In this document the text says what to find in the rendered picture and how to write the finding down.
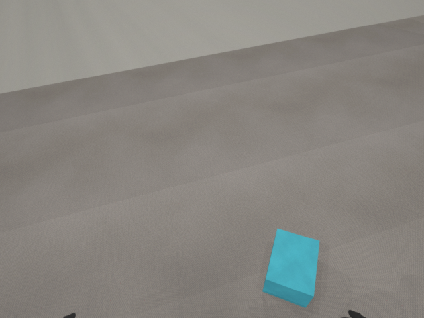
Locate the carton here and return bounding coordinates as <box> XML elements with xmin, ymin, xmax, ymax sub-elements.
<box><xmin>263</xmin><ymin>229</ymin><xmax>319</xmax><ymax>308</ymax></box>

